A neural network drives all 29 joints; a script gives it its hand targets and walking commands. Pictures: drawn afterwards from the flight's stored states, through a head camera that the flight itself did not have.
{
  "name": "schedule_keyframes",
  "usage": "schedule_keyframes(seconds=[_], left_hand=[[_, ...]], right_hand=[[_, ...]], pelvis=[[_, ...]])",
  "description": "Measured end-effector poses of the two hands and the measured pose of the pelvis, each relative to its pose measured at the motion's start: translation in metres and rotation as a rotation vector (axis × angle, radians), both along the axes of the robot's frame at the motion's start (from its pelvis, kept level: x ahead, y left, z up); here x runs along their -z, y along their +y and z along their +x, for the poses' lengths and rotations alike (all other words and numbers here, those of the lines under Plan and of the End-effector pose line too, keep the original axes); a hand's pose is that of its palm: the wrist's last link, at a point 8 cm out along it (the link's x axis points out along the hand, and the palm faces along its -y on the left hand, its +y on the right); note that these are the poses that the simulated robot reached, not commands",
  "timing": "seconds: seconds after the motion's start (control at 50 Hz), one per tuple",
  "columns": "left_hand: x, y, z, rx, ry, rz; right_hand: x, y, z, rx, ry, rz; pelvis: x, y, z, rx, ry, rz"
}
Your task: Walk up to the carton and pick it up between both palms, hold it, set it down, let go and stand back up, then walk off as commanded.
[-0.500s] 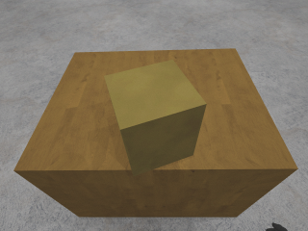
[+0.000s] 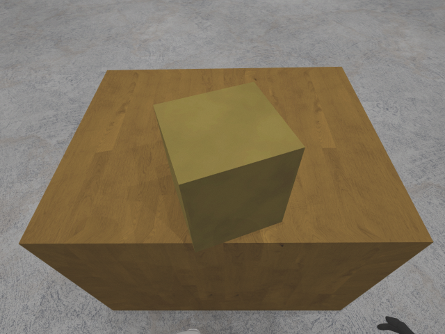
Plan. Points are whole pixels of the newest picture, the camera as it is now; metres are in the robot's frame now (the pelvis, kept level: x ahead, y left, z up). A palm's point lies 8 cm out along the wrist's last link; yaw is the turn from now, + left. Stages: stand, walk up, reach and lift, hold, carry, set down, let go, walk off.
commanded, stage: reach and lift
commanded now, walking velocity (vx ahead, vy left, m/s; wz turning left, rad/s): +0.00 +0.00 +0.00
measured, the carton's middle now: (223, 169) +0.44 +0.03 +0.02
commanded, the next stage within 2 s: none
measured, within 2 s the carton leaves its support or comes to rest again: neither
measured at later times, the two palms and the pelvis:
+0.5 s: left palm (97, 325) +0.16 +0.24 -0.05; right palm out of the picture +0.16 -0.30 -0.07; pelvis +0.01 -0.01 +0.02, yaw -1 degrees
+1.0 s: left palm (102, 331) +0.15 +0.22 -0.03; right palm out of the picture +0.16 -0.30 -0.03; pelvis -0.01 -0.03 +0.02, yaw -1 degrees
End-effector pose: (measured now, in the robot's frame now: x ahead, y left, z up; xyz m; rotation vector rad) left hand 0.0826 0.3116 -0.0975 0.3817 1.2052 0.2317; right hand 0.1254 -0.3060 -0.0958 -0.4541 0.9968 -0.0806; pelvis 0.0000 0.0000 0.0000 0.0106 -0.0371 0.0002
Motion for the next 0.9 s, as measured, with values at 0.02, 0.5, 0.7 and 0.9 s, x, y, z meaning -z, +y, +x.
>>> schedule_keyframes(seconds=[0.02,0.5,0.7,0.9], left_hand=[[0.0,0.0,0.01,0.002,-0.002,0.005],[-0.045,-0.07,0.079,0.029,-0.272,-0.072],[-0.068,-0.087,0.071,0.02,-0.459,-0.07],[-0.073,-0.089,0.065,-0.01,-0.529,-0.093]], right_hand=[[0.003,0.003,0.004,-0.009,-0.009,0.011],[-0.025,0.006,0.037,0.001,-0.188,0.199],[-0.043,-0.003,0.041,-0.028,-0.308,0.23],[-0.053,-0.001,0.029,-0.011,-0.352,0.251]], pelvis=[[0.002,0.001,0.0,0.0,-0.002,-0.001],[-0.019,-0.013,0.013,0.011,0.012,0.011],[-0.023,-0.028,0.001,0.014,0.004,0.026],[-0.024,-0.028,-0.006,0.015,-0.011,0.026]])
